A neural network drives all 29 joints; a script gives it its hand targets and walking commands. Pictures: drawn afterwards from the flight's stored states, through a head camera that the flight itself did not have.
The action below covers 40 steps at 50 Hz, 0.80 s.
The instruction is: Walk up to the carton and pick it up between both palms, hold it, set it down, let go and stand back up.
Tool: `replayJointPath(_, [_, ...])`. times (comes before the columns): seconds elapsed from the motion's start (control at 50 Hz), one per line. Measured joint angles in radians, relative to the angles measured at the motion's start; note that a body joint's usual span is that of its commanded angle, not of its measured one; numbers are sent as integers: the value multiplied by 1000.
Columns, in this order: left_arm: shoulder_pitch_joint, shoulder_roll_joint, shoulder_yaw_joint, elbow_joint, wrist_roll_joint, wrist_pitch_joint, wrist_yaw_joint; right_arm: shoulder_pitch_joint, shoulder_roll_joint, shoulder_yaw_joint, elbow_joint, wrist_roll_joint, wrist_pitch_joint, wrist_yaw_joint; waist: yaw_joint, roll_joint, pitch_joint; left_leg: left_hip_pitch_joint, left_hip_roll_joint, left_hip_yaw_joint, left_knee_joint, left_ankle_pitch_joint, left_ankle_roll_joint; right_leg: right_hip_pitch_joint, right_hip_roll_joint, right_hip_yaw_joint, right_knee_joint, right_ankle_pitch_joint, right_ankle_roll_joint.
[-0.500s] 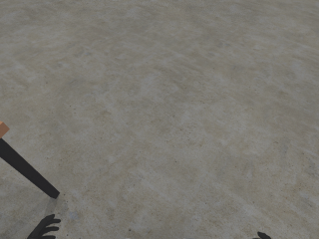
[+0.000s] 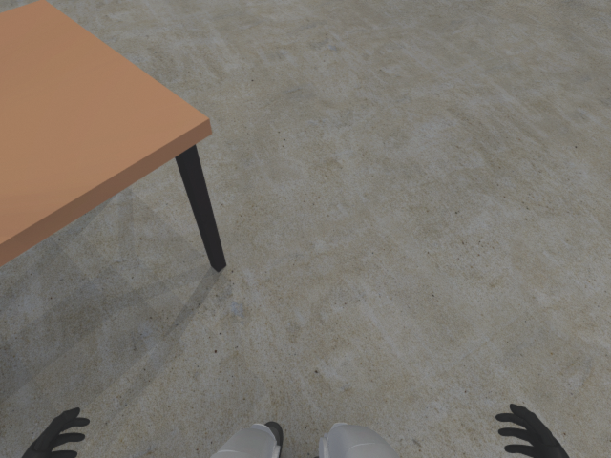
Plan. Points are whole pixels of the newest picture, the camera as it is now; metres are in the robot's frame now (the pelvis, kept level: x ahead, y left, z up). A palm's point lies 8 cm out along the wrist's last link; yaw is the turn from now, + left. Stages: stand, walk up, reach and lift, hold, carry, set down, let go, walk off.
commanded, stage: walk up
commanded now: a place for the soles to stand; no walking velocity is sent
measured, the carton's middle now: out of the picture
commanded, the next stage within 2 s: none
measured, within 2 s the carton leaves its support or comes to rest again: neither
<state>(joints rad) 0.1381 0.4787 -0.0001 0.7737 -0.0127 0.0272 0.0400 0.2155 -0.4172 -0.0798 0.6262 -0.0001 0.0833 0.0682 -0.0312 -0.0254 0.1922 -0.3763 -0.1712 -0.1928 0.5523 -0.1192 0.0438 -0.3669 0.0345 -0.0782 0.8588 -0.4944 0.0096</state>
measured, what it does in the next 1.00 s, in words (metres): walks backwards, turning left: right foot, then left foot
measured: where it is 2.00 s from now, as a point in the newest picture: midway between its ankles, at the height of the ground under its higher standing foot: outside the picture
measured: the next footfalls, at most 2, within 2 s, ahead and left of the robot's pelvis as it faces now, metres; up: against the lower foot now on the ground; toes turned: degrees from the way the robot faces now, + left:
right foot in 0.06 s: +0.05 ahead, -0.06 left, +0.00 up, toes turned +0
left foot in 0.52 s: -0.06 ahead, +0.27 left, +0.01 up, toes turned +17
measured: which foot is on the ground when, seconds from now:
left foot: down 0.00-0.08, up 0.10-0.50, down 0.52-0.88, up 0.90-1.00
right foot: up 0.00-0.04, down 0.06-0.52, up 0.54-0.84, down 0.86-1.00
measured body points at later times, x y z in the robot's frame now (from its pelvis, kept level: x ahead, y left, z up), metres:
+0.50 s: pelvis -0.12 +0.09 -0.01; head -0.09 +0.09 +0.43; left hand -0.15 +0.46 -0.09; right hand +0.10 -0.19 -0.10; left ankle -0.10 +0.25 -0.72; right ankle +0.01 -0.06 -0.72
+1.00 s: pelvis -0.19 +0.15 +0.01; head -0.18 +0.14 +0.46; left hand -0.33 +0.47 -0.06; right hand +0.07 -0.07 -0.08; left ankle -0.17 +0.29 -0.67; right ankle -0.16 +0.07 -0.72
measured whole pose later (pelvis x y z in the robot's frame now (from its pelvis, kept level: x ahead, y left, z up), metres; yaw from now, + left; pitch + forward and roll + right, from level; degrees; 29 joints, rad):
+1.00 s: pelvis -0.19 +0.15 +0.01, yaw +29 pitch -4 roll +1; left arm 0.43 0.48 0.00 0.77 0.04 -0.03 0.04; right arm 0.26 -0.45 -0.08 0.68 0.00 0.06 0.08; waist 0.01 0.03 0.07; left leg -0.49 -0.12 -0.11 0.91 -0.31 0.02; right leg -0.15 -0.02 -0.12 0.52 -0.36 -0.07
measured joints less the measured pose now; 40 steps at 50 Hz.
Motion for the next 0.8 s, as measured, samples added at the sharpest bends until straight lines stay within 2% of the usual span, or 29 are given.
replayJointPath(0.06, [47,-7,0,0,0,-1,5,-8,0,0,-50,0,6,0,4,23,-4,-5,-38,-15,-4,30,1,79,15,7,-172,38,-16])
replayJointPath(0.08, [68,-12,0,0,1,-1,6,-17,1,0,-57,0,8,0,10,38,-1,-7,-42,-16,8,17,1,91,16,4,-212,137,-43])
replayJointPath(0.1, [87,-13,0,1,6,-1,6,-21,4,0,-62,0,9,0,11,50,0,-25,-47,-15,68,-68,-5,94,12,-5,-218,191,-70])
replayJointPath(0.14, [107,-7,0,0,17,-1,7,-21,9,2,-60,0,22,0,11,56,-7,-91,-47,10,287,-200,-18,97,-12,-26,-224,211,-94])
replayJointPath(0.18, [108,-6,0,0,24,-3,12,-20,4,2,-56,0,30,3,11,57,-12,-130,-35,10,474,-217,-19,98,-46,-42,-241,218,-95])
replayJointPath(0.24, [104,-8,0,-1,26,-22,18,-7,-13,2,-46,0,25,18,9,64,-26,-133,28,8,617,-219,-20,82,-90,-63,-250,236,-76])
replayJointPath(0.32, [101,-6,0,-1,26,-48,18,10,-31,2,-8,0,31,26,9,83,-39,-101,119,8,569,-221,-21,66,-138,-111,-250,254,-50])
replayJointPath(0.42, [112,32,0,0,31,-54,18,10,-36,1,0,0,36,36,9,88,-31,-96,194,43,417,-258,-21,54,-199,-174,-230,268,-41])
replayJointPath(0.5, [125,72,0,0,41,-54,18,13,-55,-7,11,0,26,52,8,84,-62,-70,213,83,273,-262,-21,2,-259,-195,-171,263,-29])
replayJointPath(0.54, [121,93,5,1,41,-54,18,18,-59,-15,16,0,16,53,9,62,-50,-63,186,95,271,-214,-29,-34,-290,-160,-74,182,-29])
replayJointPath(0.58, [114,94,6,1,39,-42,19,30,-58,-14,32,0,18,53,6,49,-39,-63,164,96,291,-200,-30,-88,-249,-78,86,60,-29])
replayJointPath(0.64, [106,87,5,0,26,-41,19,40,-56,-14,55,0,38,49,7,33,-48,-65,133,82,215,-176,-28,-154,-173,-39,226,50,-28])
replayJointPath(0.72, [150,81,5,0,24,-41,19,40,-56,-14,39,0,27,46,8,19,-70,-65,88,77,103,-129,3,-136,-91,-37,204,49,-28])
replayJointPath(0.8, [208,61,5,-1,26,-41,17,40,-55,-14,25,0,15,35,9,29,-106,-65,53,76,40,-90,14,-38,-28,-36,52,9,-28])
